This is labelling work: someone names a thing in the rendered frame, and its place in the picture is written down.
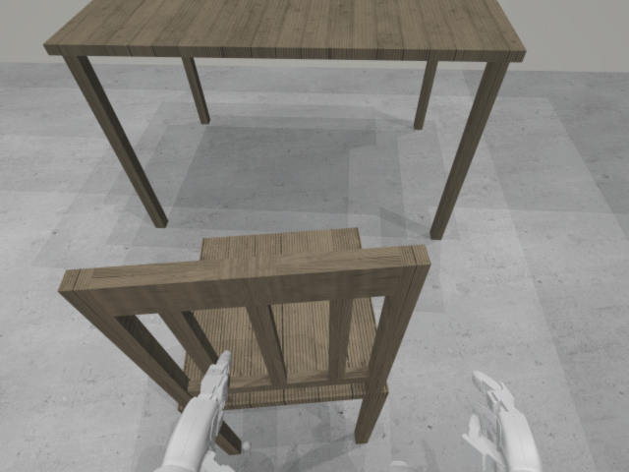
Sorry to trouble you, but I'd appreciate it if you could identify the table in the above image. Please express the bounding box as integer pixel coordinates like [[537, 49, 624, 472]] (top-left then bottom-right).
[[43, 0, 527, 240]]

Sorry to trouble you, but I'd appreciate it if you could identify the chair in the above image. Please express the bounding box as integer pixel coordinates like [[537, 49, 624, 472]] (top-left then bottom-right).
[[57, 227, 431, 455]]

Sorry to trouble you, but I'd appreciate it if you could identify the right robot hand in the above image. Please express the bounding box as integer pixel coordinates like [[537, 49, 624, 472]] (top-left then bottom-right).
[[462, 371, 543, 472]]

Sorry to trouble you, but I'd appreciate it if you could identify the left robot hand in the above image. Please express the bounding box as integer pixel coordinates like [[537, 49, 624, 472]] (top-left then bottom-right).
[[161, 350, 236, 472]]

